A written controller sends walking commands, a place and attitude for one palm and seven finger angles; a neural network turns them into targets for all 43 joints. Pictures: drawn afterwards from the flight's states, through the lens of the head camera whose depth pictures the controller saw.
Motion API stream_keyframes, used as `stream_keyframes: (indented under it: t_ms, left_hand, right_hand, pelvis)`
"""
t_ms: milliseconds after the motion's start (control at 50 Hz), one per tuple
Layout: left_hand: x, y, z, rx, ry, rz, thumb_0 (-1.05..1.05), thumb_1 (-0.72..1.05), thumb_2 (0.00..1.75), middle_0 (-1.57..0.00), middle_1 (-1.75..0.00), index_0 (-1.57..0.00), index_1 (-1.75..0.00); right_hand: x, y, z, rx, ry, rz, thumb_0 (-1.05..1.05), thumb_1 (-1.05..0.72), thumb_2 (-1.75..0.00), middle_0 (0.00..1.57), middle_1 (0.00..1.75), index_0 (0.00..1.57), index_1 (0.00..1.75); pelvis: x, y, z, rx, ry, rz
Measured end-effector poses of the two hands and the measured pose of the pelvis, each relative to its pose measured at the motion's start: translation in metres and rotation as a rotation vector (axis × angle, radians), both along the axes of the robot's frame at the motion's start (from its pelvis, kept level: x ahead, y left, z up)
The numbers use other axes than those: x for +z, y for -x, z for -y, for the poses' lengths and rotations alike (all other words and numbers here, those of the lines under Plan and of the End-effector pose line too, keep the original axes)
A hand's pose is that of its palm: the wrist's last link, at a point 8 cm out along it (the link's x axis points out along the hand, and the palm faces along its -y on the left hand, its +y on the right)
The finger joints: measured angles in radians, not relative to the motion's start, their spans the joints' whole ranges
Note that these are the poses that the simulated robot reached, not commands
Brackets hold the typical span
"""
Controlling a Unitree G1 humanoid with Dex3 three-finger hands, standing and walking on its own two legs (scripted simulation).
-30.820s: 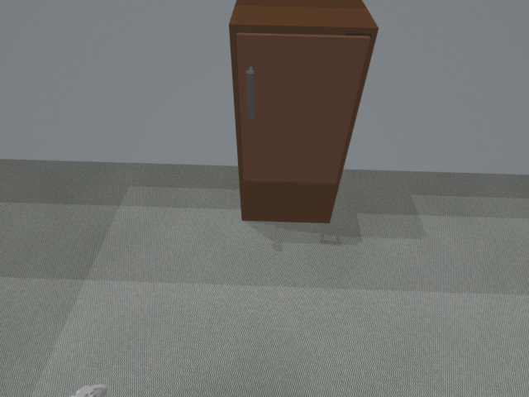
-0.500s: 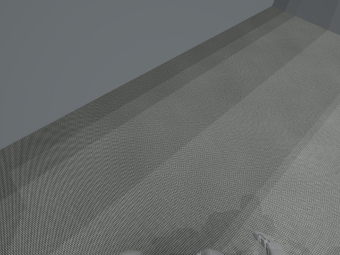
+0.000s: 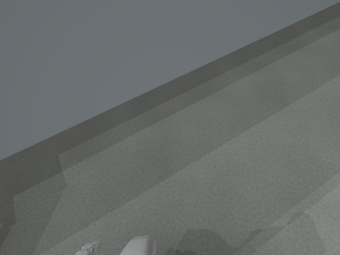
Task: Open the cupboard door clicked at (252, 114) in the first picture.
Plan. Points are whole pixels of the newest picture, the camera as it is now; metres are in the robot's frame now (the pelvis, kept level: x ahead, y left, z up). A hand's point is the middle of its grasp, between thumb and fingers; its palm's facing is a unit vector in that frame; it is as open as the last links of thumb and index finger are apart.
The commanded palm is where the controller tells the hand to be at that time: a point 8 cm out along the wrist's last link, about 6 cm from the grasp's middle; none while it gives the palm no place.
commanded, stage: turn to face it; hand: left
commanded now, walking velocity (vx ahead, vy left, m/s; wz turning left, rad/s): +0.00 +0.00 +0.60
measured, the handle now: out of the picture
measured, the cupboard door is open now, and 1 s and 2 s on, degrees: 48 48 48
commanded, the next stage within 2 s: none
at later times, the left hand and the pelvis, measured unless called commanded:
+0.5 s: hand out of the picture +0.00 +0.26 -0.18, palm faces +0.33 -0.91 -0.24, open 7.4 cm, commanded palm none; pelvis +0.00 +0.03 +0.00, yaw +18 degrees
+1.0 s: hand out of the picture +0.02 +0.16 -0.14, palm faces +0.54 -0.80 -0.28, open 7.4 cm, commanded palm none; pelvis +0.04 -0.05 +0.00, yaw +36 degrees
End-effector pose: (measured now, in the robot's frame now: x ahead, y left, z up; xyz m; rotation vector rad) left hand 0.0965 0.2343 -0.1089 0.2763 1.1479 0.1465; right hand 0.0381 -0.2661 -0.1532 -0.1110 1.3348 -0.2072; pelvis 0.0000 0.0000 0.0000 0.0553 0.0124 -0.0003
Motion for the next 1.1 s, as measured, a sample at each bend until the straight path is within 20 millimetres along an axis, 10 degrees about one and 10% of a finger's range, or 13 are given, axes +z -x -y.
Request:
stream_keyframes:
  t_ms: [160, 340, 600, 820, 1100]
  left_hand:
    - [-0.014, 0.064, -0.006, 0.182, 0.03, -0.062, 0.0, 0.92, 0.89, -0.21, -0.3, -0.21, -0.3]
    - [-0.055, 0.137, -0.045, 0.361, 0.069, -0.179, 0.01, 0.91, 0.9, -0.21, -0.3, -0.21, -0.3]
    - [-0.021, 0.095, -0.067, 0.416, 0.047, -0.008, 0.01, 0.91, 0.9, -0.2, -0.3, -0.2, -0.3]
    - [-0.008, 0.064, -0.024, 0.457, -0.019, 0.091, 0.01, 0.91, 0.9, -0.2, -0.3, -0.2, -0.3]
    - [-0.003, 0.153, 0.061, 0.747, 0.023, -0.028, 0.0, 0.92, 0.89, -0.21, -0.3, -0.21, -0.3]
  right_hand:
    - [0.011, -0.064, -0.009, 0.171, 0.017, 0.04, 0.01, -0.91, -0.9, 0.2, 0.3, 0.19, 0.29]
    - [0.021, -0.152, -0.07, 0.384, 0.055, 0.229, 0.01, -0.91, -0.9, 0.2, 0.3, 0.19, 0.29]
    - [0.032, -0.124, -0.081, 0.454, 0.053, 0.126, 0.01, -0.9, -0.9, 0.2, 0.3, 0.2, 0.29]
    - [-0.006, -0.118, -0.027, 0.474, 0.012, -0.013, 0.01, -0.9, -0.9, 0.2, 0.3, 0.2, 0.3]
    - [0.007, -0.205, -0.037, 0.71, 0.01, -0.002, 0.01, -0.91, -0.9, 0.2, 0.3, 0.19, 0.29]
  pelvis:
    - [0.0, -0.002, 0.004, 0.122, 0.012, 0.009]
    - [-0.023, -0.002, -0.023, 0.241, 0.04, 0.004]
    - [0.0, -0.005, -0.024, 0.352, 0.072, 0.002]
    - [-0.013, -0.021, 0.024, 0.478, 0.048, -0.015]
    - [0.003, -0.039, 0.053, 0.701, -0.004, 0.005]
